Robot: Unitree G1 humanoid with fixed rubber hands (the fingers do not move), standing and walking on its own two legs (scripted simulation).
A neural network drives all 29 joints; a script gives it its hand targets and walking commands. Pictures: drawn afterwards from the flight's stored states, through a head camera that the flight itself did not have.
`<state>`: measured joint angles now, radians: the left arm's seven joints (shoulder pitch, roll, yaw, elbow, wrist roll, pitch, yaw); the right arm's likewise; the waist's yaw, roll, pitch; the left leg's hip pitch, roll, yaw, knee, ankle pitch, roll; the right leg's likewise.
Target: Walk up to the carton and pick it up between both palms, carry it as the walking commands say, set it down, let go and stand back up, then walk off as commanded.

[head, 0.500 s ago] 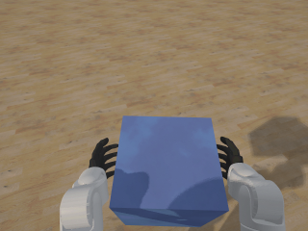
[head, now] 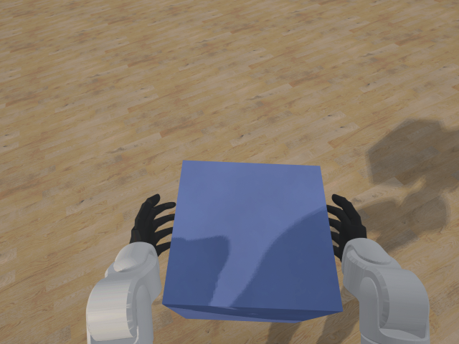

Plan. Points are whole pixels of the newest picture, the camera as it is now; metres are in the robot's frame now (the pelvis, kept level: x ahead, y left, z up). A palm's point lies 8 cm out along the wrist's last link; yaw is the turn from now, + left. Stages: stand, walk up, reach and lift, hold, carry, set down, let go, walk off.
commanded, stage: carry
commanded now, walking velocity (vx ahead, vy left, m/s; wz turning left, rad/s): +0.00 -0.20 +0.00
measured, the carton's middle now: (245, 251) +0.28 +0.00 +0.01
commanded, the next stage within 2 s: none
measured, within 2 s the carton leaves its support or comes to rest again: neither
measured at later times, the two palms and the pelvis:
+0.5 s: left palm (140, 284) +0.20 +0.14 +0.10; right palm (369, 259) +0.21 -0.16 +0.10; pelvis -0.03 -0.03 +0.00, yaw +3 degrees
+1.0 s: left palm (205, 316) +0.16 +0.05 +0.10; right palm (438, 281) +0.19 -0.25 +0.08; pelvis -0.07 -0.12 +0.00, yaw +6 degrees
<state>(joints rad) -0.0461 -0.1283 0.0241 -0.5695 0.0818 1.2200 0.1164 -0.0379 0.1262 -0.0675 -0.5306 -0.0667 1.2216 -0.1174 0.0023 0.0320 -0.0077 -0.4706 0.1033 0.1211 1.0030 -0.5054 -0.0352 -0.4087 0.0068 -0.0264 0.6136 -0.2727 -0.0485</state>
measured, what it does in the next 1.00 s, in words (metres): steps to the right: left foot, then right foot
